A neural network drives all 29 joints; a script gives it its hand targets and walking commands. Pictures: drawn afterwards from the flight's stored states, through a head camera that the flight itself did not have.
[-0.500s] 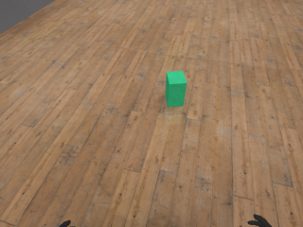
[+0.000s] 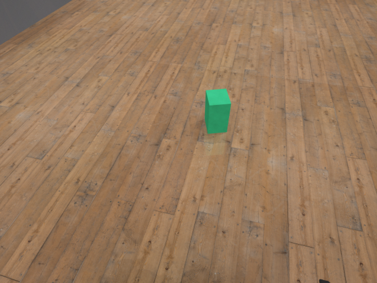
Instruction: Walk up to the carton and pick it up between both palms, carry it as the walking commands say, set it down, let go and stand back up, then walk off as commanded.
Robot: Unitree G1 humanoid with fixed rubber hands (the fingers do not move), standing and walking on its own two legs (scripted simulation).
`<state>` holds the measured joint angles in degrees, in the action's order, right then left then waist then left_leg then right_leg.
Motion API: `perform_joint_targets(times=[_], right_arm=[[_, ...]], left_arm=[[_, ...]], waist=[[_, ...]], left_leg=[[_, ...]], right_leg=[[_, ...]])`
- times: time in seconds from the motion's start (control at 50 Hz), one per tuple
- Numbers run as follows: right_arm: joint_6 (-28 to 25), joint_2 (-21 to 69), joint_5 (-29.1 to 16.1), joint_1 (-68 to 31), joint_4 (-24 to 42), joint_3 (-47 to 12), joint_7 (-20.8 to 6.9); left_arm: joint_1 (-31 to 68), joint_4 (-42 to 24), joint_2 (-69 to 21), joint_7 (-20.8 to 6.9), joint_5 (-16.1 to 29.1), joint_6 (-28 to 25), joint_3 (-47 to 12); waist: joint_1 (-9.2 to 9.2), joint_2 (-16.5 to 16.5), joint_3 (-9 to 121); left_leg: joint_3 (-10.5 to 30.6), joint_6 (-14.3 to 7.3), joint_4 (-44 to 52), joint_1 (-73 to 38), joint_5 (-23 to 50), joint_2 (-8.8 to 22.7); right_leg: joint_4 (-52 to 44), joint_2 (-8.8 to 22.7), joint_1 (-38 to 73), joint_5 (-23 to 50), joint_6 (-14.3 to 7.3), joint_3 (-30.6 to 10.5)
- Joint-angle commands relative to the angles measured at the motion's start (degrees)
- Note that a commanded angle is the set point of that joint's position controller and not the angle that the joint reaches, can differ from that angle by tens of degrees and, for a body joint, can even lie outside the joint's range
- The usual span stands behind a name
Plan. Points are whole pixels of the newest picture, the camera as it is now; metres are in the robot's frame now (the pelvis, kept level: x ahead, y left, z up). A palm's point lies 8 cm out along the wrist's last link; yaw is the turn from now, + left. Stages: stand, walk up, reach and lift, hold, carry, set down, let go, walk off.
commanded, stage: stand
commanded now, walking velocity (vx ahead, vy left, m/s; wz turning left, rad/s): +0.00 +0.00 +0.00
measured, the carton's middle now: (216, 111) +1.25 -0.19 -0.64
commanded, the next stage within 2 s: walk up in 0.36 s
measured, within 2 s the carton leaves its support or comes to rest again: neither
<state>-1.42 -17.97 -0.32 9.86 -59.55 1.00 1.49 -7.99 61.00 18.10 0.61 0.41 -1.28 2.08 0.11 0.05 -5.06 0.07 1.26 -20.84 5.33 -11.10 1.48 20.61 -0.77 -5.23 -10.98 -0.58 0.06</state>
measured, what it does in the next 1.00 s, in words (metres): lifts its right foot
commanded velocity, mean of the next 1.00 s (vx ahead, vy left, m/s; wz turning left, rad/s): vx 0.00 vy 0.00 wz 0.00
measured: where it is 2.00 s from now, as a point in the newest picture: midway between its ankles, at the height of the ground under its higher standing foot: (205, 228)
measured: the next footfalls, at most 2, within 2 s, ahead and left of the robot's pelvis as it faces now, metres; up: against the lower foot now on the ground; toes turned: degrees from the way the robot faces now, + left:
right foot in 1.16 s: +0.30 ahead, -0.15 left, +0.00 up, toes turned -12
left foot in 1.42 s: +0.35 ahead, +0.12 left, +0.00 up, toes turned -5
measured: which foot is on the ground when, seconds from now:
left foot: down 0.00-1.00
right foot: down 0.00-0.80, up 0.82-1.00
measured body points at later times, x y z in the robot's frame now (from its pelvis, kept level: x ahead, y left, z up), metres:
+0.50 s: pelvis +0.00 +0.00 +0.00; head +0.01 +0.00 +0.45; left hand +0.08 +0.29 -0.13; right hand +0.06 -0.30 -0.13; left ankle +0.01 +0.13 -0.75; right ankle +0.01 -0.11 -0.75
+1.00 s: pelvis +0.09 +0.03 -0.02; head +0.10 +0.05 +0.43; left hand +0.19 +0.33 -0.14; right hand +0.11 -0.30 -0.09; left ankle +0.06 +0.13 -0.75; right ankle +0.13 -0.12 -0.70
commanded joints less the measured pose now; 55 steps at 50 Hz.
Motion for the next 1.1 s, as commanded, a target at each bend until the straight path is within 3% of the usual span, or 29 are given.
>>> perform_joint_targets(times=[0.0,0.52,0.54,0.56,0.58,0.6,0.62,0.64,0.68,0.7,0.74,0.76,0.78,0.8,0.82,0.86,0.88,0.94,0.98,1.04,1.08], right_arm=[[-0.9,-11.6,0.0,-0.7,3.1,2.1,0.4],[-0.9,-11.8,-0.1,0.2,2.4,2.1,0.3],[-1.8,-13.2,2.4,2.4,6.7,4.7,-0.4],[-1.9,-12.6,2.9,0.7,8.1,4.4,-0.9],[-2.0,-10.7,3.0,-1.2,9.9,4.3,-1.4],[-2.0,-10.2,3.3,-2.7,12.2,4.3,-1.9],[-2.1,-11.0,3.4,-3.1,14.4,4.7,-2.1],[-2.2,-11.4,3.3,-2.1,15.7,5.0,-2.4],[-2.9,-12.2,2.6,1.9,17.4,5.6,-2.9],[-3.1,-12.2,2.6,5.0,17.4,5.7,-3.0],[-3.4,-12.5,3.0,15.4,15.4,6.5,-2.8],[-3.4,-15.7,3.6,20.6,14.7,7.8,-2.3],[-3.8,-22.9,3.7,23.2,16.6,9.4,-1.6],[-3.9,-22.3,4.1,20.6,18.3,9.3,-0.1],[-4.2,-19.5,3.5,17.5,19.5,8.7,0.4],[-4.4,-18.2,3.6,12.7,22.7,8.2,0.5],[-4.5,-18.0,3.2,11.4,23.8,7.9,0.3],[-4.7,-18.1,3.1,13.9,25.3,7.6,-0.7],[-4.4,-18.8,2.7,16.2,26.3,7.7,-1.0],[-3.5,-19.7,2.3,16.6,28.5,7.4,-1.5],[-2.7,-19.5,1.9,16.5,29.7,7.0,-1.6]], left_arm=[[1.4,-3.5,11.1,0.4,0.1,-1.0,2.1],[0.7,-3.3,11.4,0.5,0.1,-1.1,2.1],[-5.5,-8.1,13.0,-0.9,-2.2,-1.5,4.3],[-6.6,-8.1,14.1,-1.4,-2.6,-1.2,5.3],[-8.2,-8.7,14.8,-1.5,-2.8,-1.0,5.9],[-10.6,-9.3,15.9,-1.4,-3.1,-1.1,6.5],[-11.7,-10.7,16.1,-1.2,-3.5,-1.4,6.7],[-11.7,-12.0,15.8,-0.9,-3.9,-1.6,6.7],[-9.1,-15.2,15.9,-1.1,-4.1,-1.9,6.6],[-7.7,-16.5,15.7,-1.4,-3.8,-1.8,6.5],[-3.1,-18.9,13.9,-2.4,-2.8,-1.0,5.7],[-2.6,-20.5,9.7,-2.7,-2.7,-1.1,4.5],[-0.8,-24.0,6.7,-2.7,-2.0,-1.7,3.9],[0.3,-25.9,12.3,-2.3,-3.0,-1.3,5.5],[-2.9,-25.6,13.5,-2.9,-2.8,-1.1,5.8],[-9.5,-24.6,13.6,-3.9,-3.2,-0.8,6.2],[-10.5,-24.5,13.7,-4.2,-3.3,-0.9,6.1],[-7.6,-27.4,12.7,-4.7,-3.1,-0.5,5.4],[-4.6,-29.9,12.3,-4.9,-3.0,-0.5,4.9],[-4.2,-31.7,12.6,-4.8,-2.8,-0.5,4.8],[-5.7,-31.9,13.2,-4.4,-2.9,-0.5,5.0]], waist=[[-0.05,-0.2,2.4],[0.1,-0.2,2.9],[-0.33,1.4,7.7],[-1.14,4.3,3.0],[-2.93,7.3,-0.5],[-4.55,9.2,-3.2],[-5.17,8.2,-4.3],[-4.46,6.6,-4.0],[-2.27,7.3,-2.8],[-0.89,6.9,-1.4],[4.79,3.2,1.5],[7.61,-7.1,2.5],[10.3,-20.7,0.8],[9.19,-9.8,-4.4],[6.25,-1.5,-4.9],[2.22,-4.0,-4.7],[1.66,-5.5,-4.6],[2.95,-8.2,-6.7],[3.93,-8.9,-7.4],[3.19,-10.7,-5.8],[1.64,-9.5,-4.7]], left_leg=[[4.1,-2.0,4.5,1.3,4.3,5.8],[3.9,-2.0,4.5,0.7,5.1,6.2],[0.7,-4.8,-2.3,2.8,-19.3,4.2],[-0.5,-4.9,-6.9,9.9,-23.5,2.4],[-2.3,-4.2,-11.9,18.8,-21.6,0.3],[-1.6,-3.5,-19.2,25.5,-19.1,0.4],[1.7,-3.1,-23.5,30.1,-19.3,2.3],[3.4,-2.8,-24.3,31.1,-19.2,3.5],[3.8,-2.9,-19.1,26.9,-16.7,5.5],[2.0,-3.1,-14.6,21.3,-13.0,4.7],[-2.5,-4.1,-6.3,-3.4,-5.9,0.0],[7.1,-5.9,-1.4,-14.5,-16.2,5.0],[33.9,-11.7,11.7,-14.5,-40.7,20.2],[38.3,-17.1,13.7,-7.3,-38.2,25.2],[32.4,-15.8,11.8,-5.4,-32.6,23.8],[22.3,-14.0,10.0,-1.7,-26.1,19.5],[18.0,-13.3,9.8,0.5,-21.1,18.1],[10.4,-14.2,9.3,3.0,-6.3,18.0],[5.7,-13.7,8.1,2.6,1.6,17.5],[0.7,-11.8,6.3,4.9,3.9,16.2],[-1.4,-10.5,1.8,9.0,1.8,15.1]], right_leg=[[-5.5,8.0,-1.9,3.9,-0.7,-5.7],[-5.6,8.1,-1.7,6.0,-0.8,-6.0],[-4.4,7.2,-1.6,-22.3,-5.2,-8.2],[-6.8,9.6,-2.9,-32.0,-7.5,-13.4],[-10.5,13.3,0.2,-35.7,-10.7,-19.3],[-13.3,17.6,2.3,-34.9,-14.1,-25.2],[-14.2,20.1,4.0,-31.7,-16.2,-28.2],[-14.1,20.5,3.4,-30.5,-16.1,-27.7],[-12.4,20.3,-0.2,-26.9,-15.1,-24.7],[-9.9,18.4,-2.9,-25.0,-13.6,-20.9],[0.9,11.3,-21.3,-27.6,-9.1,-11.0],[16.3,4.7,-34.1,-28.5,-5.5,-5.2],[35.7,-4.0,-45.0,-24.1,-2.7,-0.8],[44.5,1.0,-44.6,-21.3,-2.0,-9.7],[46.8,2.2,-43.0,-16.2,-1.7,-9.0],[43.9,5.1,-38.2,-10.3,-0.9,-8.8],[41.4,5.8,-35.7,-8.6,-0.4,-8.1],[33.4,5.3,-32.4,-7.2,0.6,-4.9],[26.6,5.4,-30.0,-5.7,0.2,-2.8],[19.9,4.5,-21.6,-1.5,-0.8,1.5],[17.2,2.4,-13.5,-0.3,-1.6,3.1]])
